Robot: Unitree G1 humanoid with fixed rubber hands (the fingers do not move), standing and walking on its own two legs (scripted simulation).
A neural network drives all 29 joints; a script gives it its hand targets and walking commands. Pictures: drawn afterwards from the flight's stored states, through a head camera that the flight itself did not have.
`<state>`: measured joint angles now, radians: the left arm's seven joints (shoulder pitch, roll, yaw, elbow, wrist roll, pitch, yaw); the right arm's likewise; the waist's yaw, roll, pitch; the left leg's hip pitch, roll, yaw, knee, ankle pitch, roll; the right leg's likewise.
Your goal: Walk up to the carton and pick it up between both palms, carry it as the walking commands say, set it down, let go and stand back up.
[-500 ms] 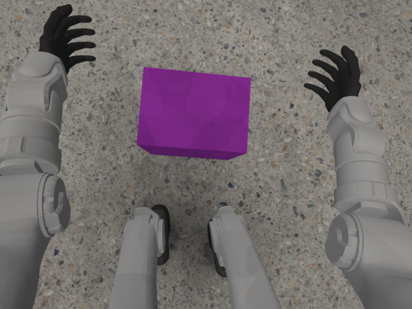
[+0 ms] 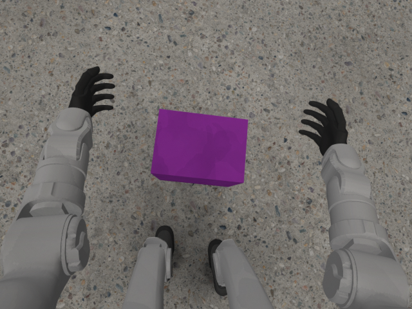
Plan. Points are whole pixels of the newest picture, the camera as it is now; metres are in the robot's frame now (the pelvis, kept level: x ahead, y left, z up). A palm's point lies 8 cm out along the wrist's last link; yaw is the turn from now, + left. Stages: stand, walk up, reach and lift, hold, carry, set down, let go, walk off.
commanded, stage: let go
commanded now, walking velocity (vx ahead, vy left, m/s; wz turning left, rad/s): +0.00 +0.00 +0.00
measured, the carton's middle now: (198, 153) +0.47 -0.04 -0.53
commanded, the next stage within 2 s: stand in 1.18 s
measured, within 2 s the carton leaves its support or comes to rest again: neither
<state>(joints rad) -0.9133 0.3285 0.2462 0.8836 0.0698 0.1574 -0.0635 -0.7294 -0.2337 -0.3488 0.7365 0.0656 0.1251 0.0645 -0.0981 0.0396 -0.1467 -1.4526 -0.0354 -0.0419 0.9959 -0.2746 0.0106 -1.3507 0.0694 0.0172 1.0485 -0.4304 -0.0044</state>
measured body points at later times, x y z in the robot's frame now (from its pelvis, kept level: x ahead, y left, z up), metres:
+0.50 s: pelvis +0.04 +0.00 +0.08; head +0.13 +0.02 +0.52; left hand +0.31 +0.23 -0.01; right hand +0.26 -0.24 +0.00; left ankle +0.07 +0.11 -0.64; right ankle +0.00 -0.11 -0.64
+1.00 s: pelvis +0.03 +0.02 +0.10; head +0.04 +0.02 +0.55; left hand +0.20 +0.25 +0.02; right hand +0.21 -0.22 +0.03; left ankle +0.07 +0.11 -0.64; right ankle +0.00 -0.11 -0.64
